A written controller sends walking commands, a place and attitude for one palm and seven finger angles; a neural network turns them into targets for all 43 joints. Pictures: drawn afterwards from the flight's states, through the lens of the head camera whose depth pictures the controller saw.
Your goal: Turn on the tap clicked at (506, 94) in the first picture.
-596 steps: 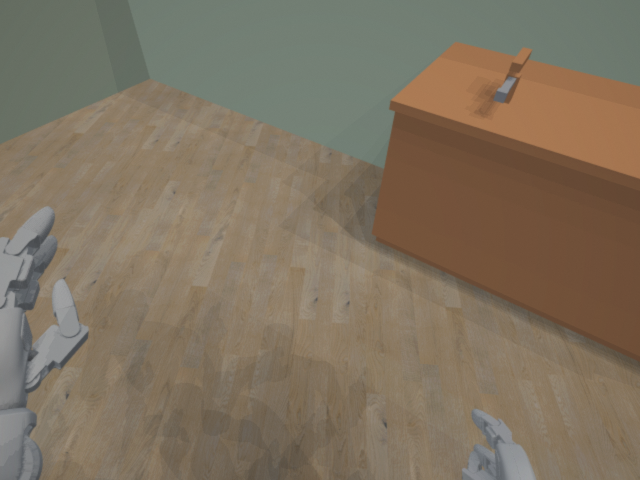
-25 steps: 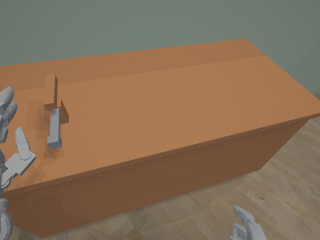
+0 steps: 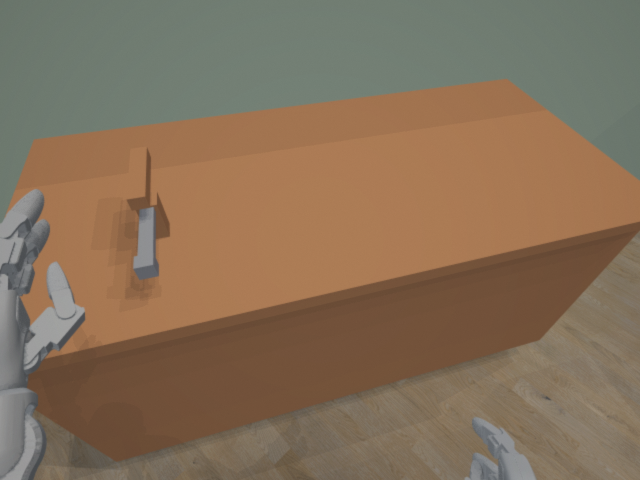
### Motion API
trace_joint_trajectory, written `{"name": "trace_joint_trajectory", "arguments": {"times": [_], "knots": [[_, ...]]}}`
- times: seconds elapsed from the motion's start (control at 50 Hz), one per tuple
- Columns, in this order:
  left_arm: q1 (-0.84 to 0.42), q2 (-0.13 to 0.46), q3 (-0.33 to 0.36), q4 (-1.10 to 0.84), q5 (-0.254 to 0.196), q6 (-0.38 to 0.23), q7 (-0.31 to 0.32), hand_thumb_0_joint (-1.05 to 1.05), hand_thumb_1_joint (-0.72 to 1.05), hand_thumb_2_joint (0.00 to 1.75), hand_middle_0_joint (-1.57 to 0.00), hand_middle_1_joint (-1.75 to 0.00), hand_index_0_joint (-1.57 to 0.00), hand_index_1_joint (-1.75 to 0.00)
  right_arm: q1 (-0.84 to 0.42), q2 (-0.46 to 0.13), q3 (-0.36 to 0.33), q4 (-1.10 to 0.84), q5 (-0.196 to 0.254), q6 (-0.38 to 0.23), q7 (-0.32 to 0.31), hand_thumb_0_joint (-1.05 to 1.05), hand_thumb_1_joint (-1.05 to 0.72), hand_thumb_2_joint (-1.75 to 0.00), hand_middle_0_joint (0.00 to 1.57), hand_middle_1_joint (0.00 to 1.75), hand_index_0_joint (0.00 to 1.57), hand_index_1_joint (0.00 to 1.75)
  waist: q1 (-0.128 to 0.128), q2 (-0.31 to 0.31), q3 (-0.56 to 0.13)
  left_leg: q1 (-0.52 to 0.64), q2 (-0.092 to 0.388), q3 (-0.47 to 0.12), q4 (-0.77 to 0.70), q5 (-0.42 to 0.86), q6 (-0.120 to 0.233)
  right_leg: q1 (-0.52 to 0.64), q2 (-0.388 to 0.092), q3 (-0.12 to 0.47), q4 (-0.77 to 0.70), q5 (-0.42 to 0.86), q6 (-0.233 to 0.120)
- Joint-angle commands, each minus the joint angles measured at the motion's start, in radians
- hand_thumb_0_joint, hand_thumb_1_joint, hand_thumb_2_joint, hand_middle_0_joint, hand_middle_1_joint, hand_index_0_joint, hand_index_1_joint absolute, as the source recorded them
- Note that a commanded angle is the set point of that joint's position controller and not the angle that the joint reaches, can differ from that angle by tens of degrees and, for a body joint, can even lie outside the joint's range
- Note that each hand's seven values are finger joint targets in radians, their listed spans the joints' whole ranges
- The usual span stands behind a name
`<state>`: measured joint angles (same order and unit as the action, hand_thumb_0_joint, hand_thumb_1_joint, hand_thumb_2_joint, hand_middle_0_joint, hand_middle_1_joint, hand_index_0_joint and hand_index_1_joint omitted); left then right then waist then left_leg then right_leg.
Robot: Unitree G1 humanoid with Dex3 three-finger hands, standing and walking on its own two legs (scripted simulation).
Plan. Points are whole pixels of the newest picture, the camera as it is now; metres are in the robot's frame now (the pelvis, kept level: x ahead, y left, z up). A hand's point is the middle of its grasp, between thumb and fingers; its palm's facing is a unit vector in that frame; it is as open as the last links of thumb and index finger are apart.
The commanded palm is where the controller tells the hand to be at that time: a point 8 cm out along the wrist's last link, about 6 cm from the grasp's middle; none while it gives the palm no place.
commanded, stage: come to a stop and stand still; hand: left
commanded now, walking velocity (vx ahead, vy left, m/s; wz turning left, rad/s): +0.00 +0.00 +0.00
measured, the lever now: (146, 266) +0.39 +0.30 +0.01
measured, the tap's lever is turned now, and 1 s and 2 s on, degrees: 0 0 0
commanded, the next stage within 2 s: look again from close up in 0.44 s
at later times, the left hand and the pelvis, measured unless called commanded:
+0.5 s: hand (93, 332) +0.21 +0.23 +0.15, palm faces +0.37 -0.84 -0.39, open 7.4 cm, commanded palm +0.15 +0.27 +0.19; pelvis -0.01 -0.01 +0.00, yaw +0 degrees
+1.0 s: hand (7, 341) +0.19 +0.29 +0.16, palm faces +0.45 -0.83 -0.33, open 7.4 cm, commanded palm +0.14 +0.30 +0.19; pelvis -0.03 +0.03 +0.01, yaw -3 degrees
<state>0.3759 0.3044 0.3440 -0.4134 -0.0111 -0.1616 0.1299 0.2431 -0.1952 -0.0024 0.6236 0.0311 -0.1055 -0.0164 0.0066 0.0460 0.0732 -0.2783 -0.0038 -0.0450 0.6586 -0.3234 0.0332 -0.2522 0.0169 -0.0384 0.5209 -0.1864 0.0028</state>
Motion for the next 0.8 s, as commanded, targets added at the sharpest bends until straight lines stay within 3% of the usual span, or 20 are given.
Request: {"name": "trace_joint_trajectory", "arguments": {"times": [0.0,0.06,0.1,0.14,0.18,0.24,0.28,0.3,0.32,0.36,0.4,0.46,0.5,0.52,0.54,0.56,0.58,0.68,0.76,0.78], "knots": [[-0.076,0.223,0.100,-0.293,-0.017,-0.066,0.011,0.00,0.90,0.90,-0.20,-0.30,-0.20,-0.30,-0.094,-0.125,-0.068,-0.160,0.001,-0.048,-0.006,0.00,-0.90,-0.90,0.20,0.30,0.20,0.30,-0.024,-0.208,-0.077,0.068,-0.002,-0.015,0.075,-0.067,0.001,-0.186,-0.255,0.298,-0.217,-0.280,-0.183],[-0.034,0.273,0.173,-0.346,-0.025,-0.078,0.026,0.00,0.90,0.90,-0.20,-0.30,-0.20,-0.30,-0.112,-0.122,-0.053,-0.160,-0.012,-0.037,-0.015,0.00,-0.90,-0.90,0.20,0.30,0.20,0.30,-0.029,0.046,-0.120,0.114,0.055,-0.082,-0.232,-0.041,0.012,-0.187,-0.119,0.144,0.048,-0.208,-0.111],[-0.027,0.255,0.167,-0.348,-0.022,-0.089,0.029,0.00,0.90,0.90,-0.20,-0.30,-0.20,-0.30,-0.137,-0.113,-0.044,-0.171,-0.014,-0.044,-0.017,0.00,-0.90,-0.90,0.20,0.30,0.20,0.30,-0.030,0.307,-0.071,-0.029,0.220,-0.342,-0.472,-0.211,0.078,-0.147,0.040,0.046,0.329,-0.277,-0.018],[-0.028,0.246,0.170,-0.300,-0.014,-0.089,0.027,0.00,0.90,0.90,-0.20,-0.30,-0.20,-0.30,-0.121,-0.097,-0.038,-0.158,-0.020,-0.055,-0.012,0.00,-0.90,-0.90,0.20,0.30,0.20,0.30,-0.029,0.183,-0.020,-0.103,0.222,-0.321,-0.451,-0.135,0.119,-0.121,0.015,0.086,0.322,-0.222,-0.021],[-0.011,0.238,0.166,-0.277,-0.013,-0.095,0.021,0.00,0.90,0.90,-0.20,-0.30,-0.20,-0.30,-0.101,-0.118,-0.047,-0.155,-0.012,-0.067,-0.006,0.00,-0.90,-0.90,0.20,0.30,0.20,0.30,-0.008,0.104,-0.080,-0.002,0.186,-0.214,-0.336,0.086,0.097,-0.070,0.002,0.050,0.107,-0.194,-0.017],[0.023,0.222,0.136,-0.226,-0.007,-0.082,0.010,0.00,0.90,0.90,-0.20,-0.30,-0.20,-0.30,-0.091,-0.127,-0.049,-0.176,-0.002,-0.053,0.005,0.00,-0.90,-0.90,0.20,0.30,0.20,0.30,-0.008,0.033,-0.154,-0.039,0.111,-0.111,-0.135,0.043,0.050,0.139,-0.029,0.035,-0.167,0.066,-0.028],[0.033,0.232,0.131,-0.195,-0.017,-0.082,0.008,0.00,0.90,0.90,-0.20,-0.30,-0.20,-0.30,-0.097,-0.116,-0.046,-0.181,0.004,-0.045,0.005,0.00,-0.90,-0.90,0.20,0.30,0.20,0.30,-0.016,-0.131,-0.164,-0.101,0.027,-0.017,0.093,-0.056,0.017,0.146,-0.175,0.186,-0.227,0.129,-0.097],[0.037,0.213,0.121,-0.184,-0.031,-0.069,0.005,0.00,0.90,0.90,-0.20,-0.30,-0.20,-0.30,-0.077,-0.123,-0.065,-0.180,0.014,-0.048,-0.001,0.00,-0.90,-0.90,0.20,0.30,0.20,0.30,-0.010,-0.265,-0.141,-0.145,-0.027,0.006,0.177,-0.098,-0.011,0.082,-0.258,0.359,-0.265,-0.030,-0.157],[0.049,0.201,0.107,-0.192,-0.040,-0.059,0.000,0.00,0.90,0.90,-0.20,-0.30,-0.20,-0.30,-0.064,-0.142,-0.082,-0.185,0.015,-0.044,0.001,0.00,-0.90,-0.90,0.20,0.30,0.20,0.30,-0.006,-0.303,-0.104,-0.131,-0.024,-0.012,0.283,-0.079,-0.021,-0.012,-0.307,0.411,-0.292,-0.122,-0.197],[0.032,0.237,0.137,-0.243,-0.039,-0.056,0.008,0.00,0.90,0.90,-0.20,-0.30,-0.20,-0.30,-0.096,-0.125,-0.064,-0.176,0.009,-0.032,0.003,0.00,-0.90,-0.90,0.20,0.30,0.20,0.30,-0.015,-0.189,-0.119,-0.143,0.018,-0.049,0.296,-0.070,-0.018,-0.043,-0.319,0.402,-0.215,-0.065,-0.240],[0.001,0.251,0.135,-0.284,-0.031,-0.064,0.026,0.00,0.90,0.90,-0.20,-0.30,-0.20,-0.30,-0.115,-0.098,-0.043,-0.166,-0.003,-0.022,-0.005,0.00,-0.90,-0.90,0.20,0.30,0.20,0.30,-0.015,-0.132,-0.136,-0.096,0.034,-0.036,0.181,-0.067,-0.013,-0.066,-0.298,0.337,-0.169,-0.030,-0.219],[-0.051,0.294,0.161,-0.383,-0.020,-0.080,0.048,0.00,0.90,0.90,-0.20,-0.30,-0.20,-0.30,-0.127,-0.104,-0.041,-0.159,-0.016,-0.041,-0.028,0.00,-0.90,-0.90,0.20,0.30,0.20,0.30,-0.013,-0.045,-0.185,0.094,0.006,0.042,-0.191,0.086,0.002,-0.063,-0.195,0.192,-0.032,-0.008,-0.135],[-0.034,0.274,0.155,-0.406,-0.031,-0.089,0.057,0.00,0.90,0.90,-0.20,-0.30,-0.20,-0.30,-0.116,-0.116,-0.053,-0.163,-0.019,-0.060,-0.040,0.00,-0.90,-0.90,0.20,0.30,0.20,0.30,-0.005,0.129,-0.219,0.199,0.091,-0.018,-0.345,0.274,0.033,-0.027,-0.081,0.099,0.143,0.031,-0.065],[-0.887,0.989,0.723,-0.514,0.133,-0.222,0.035,0.00,0.90,0.90,-0.20,-0.30,-0.20,-0.30,0.046,-0.125,-0.067,-0.131,-0.085,-0.145,-0.033,0.00,-0.90,-0.90,0.20,0.30,0.20,0.30,0.094,0.083,-0.124,-0.134,0.152,0.040,-0.173,0.334,0.047,-0.015,-0.056,0.148,0.020,-0.015,0.008],[-0.338,0.409,0.272,0.019,0.019,-0.174,-0.030,0.00,0.90,0.90,-0.20,-0.30,-0.20,-0.30,-0.011,-0.023,-0.039,-0.125,-0.040,-0.163,-0.019,0.00,-0.90,-0.90,0.20,0.30,0.20,0.30,0.031,-0.048,-0.260,-0.019,0.018,0.045,-0.037,0.379,-0.020,0.077,-0.095,0.244,0.006,0.235,-0.118],[-0.194,0.412,0.300,-0.157,-0.029,-0.158,-0.018,0.00,0.90,0.90,-0.20,-0.30,-0.20,-0.30,-0.062,-0.099,-0.041,-0.176,-0.022,-0.146,0.007,0.00,-0.90,-0.90,0.20,0.30,0.20,0.30,0.034,0.141,-0.292,0.067,-0.023,0.063,-0.043,0.377,-0.043,0.140,-0.124,0.269,0.013,0.501,-0.126],[-0.274,0.286,0.168,-0.110,-0.020,-0.158,-0.026,0.00,0.90,0.90,-0.20,-0.30,-0.20,-0.30,-0.069,-0.091,-0.038,-0.168,-0.013,-0.143,0.015,0.00,-0.90,-0.90,0.20,0.30,0.20,0.30,0.001,0.081,-0.294,0.049,-0.005,0.066,-0.087,0.308,-0.058,0.162,-0.145,0.252,0.005,0.462,-0.111],[0.064,0.176,0.078,-0.198,-0.042,-0.156,-0.031,0.00,0.90,0.90,-0.20,-0.30,-0.20,-0.30,-0.092,-0.128,-0.050,-0.206,-0.002,-0.138,0.052,0.00,-0.90,-0.90,0.20,0.30,0.20,0.30,0.031,0.062,-0.248,0.049,0.097,-0.011,-0.243,0.417,-0.019,0.154,-0.051,0.085,0.032,0.206,-0.029],[0.049,0.300,0.233,-0.095,-0.044,-0.135,-0.016,0.00,0.90,0.90,-0.20,-0.30,-0.20,-0.30,-0.120,-0.130,-0.042,-0.214,0.000,-0.096,0.026,0.00,-0.90,-0.90,0.20,0.30,0.20,0.30,0.036,-0.091,-0.145,-0.095,0.111,-0.004,-0.341,0.189,-0.020,0.170,-0.035,0.046,0.013,0.093,-0.004],[0.031,0.269,0.222,-0.066,-0.049,-0.136,-0.019,0.00,0.90,0.90,-0.20,-0.30,-0.20,-0.30,-0.116,-0.122,-0.035,-0.225,-0.002,-0.089,0.014,0.00,-0.90,-0.90,0.20,0.30,0.20,0.30,0.029,-0.126,-0.132,-0.114,0.112,-0.011,-0.346,0.130,-0.014,0.170,-0.040,0.045,0.002,0.068,-0.005]]}}
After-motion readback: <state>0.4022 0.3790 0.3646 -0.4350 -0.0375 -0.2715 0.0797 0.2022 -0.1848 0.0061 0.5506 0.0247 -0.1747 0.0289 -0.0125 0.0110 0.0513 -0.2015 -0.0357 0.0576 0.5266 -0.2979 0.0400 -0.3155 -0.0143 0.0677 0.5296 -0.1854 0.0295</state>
